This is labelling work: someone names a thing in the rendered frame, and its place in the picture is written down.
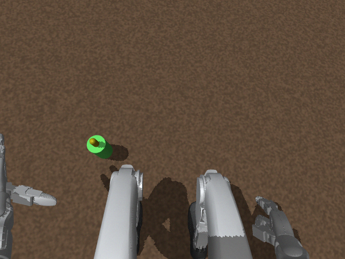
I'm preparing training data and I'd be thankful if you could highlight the bottle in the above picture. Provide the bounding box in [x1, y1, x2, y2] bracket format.
[87, 135, 113, 159]

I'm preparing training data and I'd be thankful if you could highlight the right robot hand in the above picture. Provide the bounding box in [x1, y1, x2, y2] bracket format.
[252, 196, 294, 246]

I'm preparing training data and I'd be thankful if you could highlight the right robot foot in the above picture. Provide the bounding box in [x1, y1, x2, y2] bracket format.
[188, 201, 207, 259]

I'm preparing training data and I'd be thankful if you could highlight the left robot hand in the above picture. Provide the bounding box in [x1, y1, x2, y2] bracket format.
[0, 133, 57, 206]

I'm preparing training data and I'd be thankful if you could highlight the left robot arm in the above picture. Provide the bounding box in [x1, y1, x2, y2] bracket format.
[0, 192, 14, 259]

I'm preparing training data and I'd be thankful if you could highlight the right robot arm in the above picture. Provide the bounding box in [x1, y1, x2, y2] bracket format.
[274, 235, 309, 259]

